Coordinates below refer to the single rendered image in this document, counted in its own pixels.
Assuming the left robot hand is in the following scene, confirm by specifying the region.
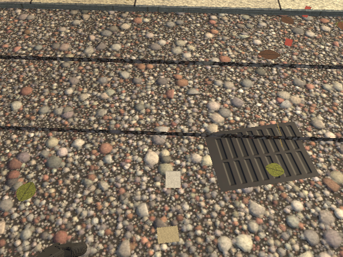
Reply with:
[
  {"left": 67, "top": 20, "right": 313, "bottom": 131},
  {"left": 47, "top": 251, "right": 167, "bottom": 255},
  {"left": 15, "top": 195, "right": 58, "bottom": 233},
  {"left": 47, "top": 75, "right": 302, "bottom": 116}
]
[{"left": 36, "top": 243, "right": 87, "bottom": 257}]

